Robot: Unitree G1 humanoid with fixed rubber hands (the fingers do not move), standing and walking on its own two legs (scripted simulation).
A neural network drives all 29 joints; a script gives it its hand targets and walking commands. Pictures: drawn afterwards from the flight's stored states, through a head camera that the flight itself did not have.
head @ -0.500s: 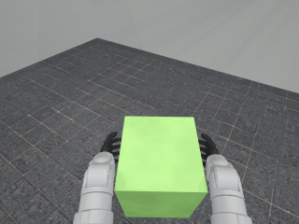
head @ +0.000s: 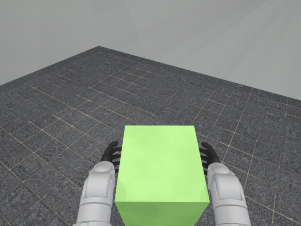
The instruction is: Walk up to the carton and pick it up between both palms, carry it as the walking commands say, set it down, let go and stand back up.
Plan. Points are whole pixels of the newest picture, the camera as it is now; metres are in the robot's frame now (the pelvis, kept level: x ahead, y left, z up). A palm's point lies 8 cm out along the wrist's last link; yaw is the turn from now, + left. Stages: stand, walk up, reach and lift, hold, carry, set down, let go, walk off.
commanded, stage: hold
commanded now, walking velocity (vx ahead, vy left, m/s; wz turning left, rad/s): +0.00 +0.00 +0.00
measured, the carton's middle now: (159, 179) +0.29 +0.00 -0.02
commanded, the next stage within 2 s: carry in 0.26 s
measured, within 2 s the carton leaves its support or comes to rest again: neither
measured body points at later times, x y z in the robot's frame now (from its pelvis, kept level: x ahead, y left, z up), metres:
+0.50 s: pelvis +0.00 -0.03 -0.02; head -0.03 -0.03 +0.43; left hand +0.29 +0.14 +0.06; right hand +0.32 -0.15 +0.06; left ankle +0.02 +0.11 -0.74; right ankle +0.01 -0.13 -0.75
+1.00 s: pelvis +0.02 -0.09 -0.01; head +0.01 -0.09 +0.44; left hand +0.21 +0.13 +0.08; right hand +0.30 -0.15 +0.08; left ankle +0.01 +0.04 -0.75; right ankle +0.08 -0.22 -0.72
